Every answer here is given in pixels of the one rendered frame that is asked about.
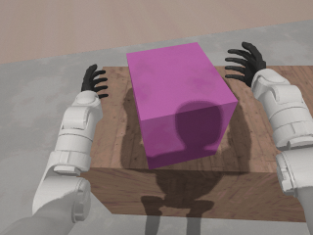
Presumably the carton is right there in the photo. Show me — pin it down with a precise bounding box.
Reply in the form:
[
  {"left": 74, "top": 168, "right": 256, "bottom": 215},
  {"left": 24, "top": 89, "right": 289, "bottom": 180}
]
[{"left": 126, "top": 42, "right": 239, "bottom": 169}]

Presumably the robot left upper arm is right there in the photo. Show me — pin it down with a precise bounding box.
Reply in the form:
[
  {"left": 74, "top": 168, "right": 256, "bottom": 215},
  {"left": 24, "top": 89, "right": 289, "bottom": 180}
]
[{"left": 0, "top": 176, "right": 91, "bottom": 235}]

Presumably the right robot forearm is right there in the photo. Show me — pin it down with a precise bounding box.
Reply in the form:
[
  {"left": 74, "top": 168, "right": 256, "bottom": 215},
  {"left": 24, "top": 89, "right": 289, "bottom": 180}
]
[{"left": 250, "top": 69, "right": 313, "bottom": 152}]

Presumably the robot left hand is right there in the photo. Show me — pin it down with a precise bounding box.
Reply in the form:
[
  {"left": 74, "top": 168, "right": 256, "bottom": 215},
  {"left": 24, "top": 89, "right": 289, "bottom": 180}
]
[{"left": 81, "top": 64, "right": 109, "bottom": 99}]

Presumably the pedestal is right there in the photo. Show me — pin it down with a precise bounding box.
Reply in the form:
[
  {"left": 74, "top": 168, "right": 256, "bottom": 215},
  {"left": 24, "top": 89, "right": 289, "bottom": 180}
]
[{"left": 76, "top": 66, "right": 313, "bottom": 223}]

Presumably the left robot forearm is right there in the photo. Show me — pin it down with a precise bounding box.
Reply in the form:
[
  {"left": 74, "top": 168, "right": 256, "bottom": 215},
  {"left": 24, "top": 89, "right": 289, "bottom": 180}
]
[{"left": 32, "top": 90, "right": 104, "bottom": 214}]

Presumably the robot right upper arm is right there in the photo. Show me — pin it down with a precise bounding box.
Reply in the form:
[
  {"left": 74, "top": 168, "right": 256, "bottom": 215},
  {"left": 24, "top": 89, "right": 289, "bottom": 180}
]
[{"left": 275, "top": 147, "right": 313, "bottom": 235}]

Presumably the robot right hand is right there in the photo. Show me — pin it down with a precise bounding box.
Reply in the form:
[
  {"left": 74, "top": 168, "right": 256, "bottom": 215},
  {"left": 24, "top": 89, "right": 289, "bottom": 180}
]
[{"left": 224, "top": 42, "right": 266, "bottom": 87}]

